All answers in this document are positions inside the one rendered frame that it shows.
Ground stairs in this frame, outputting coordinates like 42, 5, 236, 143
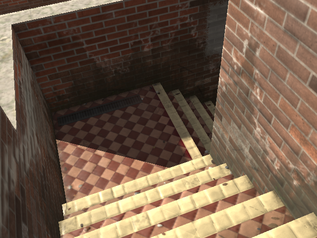
166, 89, 216, 157
58, 154, 317, 238

